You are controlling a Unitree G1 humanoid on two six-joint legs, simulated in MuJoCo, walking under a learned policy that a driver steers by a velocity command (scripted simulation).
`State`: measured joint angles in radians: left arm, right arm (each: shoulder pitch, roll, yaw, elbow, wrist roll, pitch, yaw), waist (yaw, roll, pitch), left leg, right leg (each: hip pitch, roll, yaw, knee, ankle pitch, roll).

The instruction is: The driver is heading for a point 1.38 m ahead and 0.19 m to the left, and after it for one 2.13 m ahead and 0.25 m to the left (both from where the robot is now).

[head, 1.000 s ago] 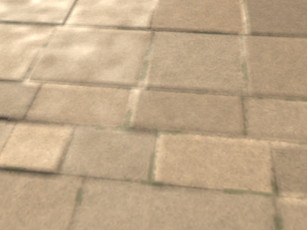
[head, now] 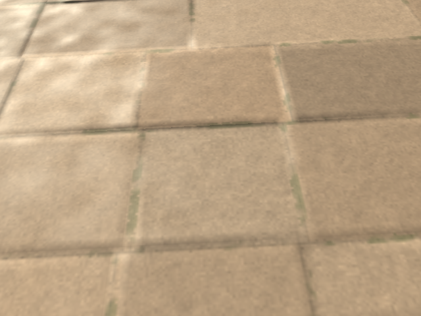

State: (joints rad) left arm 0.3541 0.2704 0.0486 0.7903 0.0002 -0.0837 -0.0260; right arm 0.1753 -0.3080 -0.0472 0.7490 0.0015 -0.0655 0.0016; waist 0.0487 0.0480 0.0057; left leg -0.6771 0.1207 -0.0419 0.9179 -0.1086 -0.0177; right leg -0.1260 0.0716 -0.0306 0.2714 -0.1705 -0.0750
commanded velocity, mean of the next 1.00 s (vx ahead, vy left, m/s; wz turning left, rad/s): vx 0.50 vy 0.00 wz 0.00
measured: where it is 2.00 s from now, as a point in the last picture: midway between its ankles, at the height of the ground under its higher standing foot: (236, 231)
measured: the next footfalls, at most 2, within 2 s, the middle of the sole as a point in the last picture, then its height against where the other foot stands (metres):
left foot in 0.26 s outside the picture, level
right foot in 0.78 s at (268, 285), level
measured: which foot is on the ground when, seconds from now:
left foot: up 0.00-0.24, down 0.26-0.80, up 0.82-1.00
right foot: down 0.00-0.28, up 0.30-0.76, down 0.78-1.00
